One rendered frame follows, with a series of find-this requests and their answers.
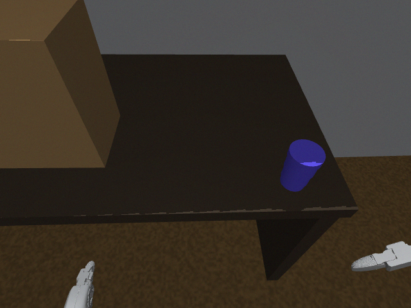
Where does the left robot hand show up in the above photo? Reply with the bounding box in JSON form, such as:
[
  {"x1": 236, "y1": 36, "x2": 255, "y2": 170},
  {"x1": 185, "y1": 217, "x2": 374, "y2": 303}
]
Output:
[{"x1": 64, "y1": 261, "x2": 95, "y2": 308}]

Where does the right robot hand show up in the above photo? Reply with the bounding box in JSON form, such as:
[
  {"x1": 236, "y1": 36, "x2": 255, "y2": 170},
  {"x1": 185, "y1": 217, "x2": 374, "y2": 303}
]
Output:
[{"x1": 351, "y1": 241, "x2": 411, "y2": 271}]

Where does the desk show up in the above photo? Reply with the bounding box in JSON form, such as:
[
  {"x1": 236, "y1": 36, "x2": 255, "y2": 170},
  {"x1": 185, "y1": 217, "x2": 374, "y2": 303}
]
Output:
[{"x1": 0, "y1": 55, "x2": 359, "y2": 280}]

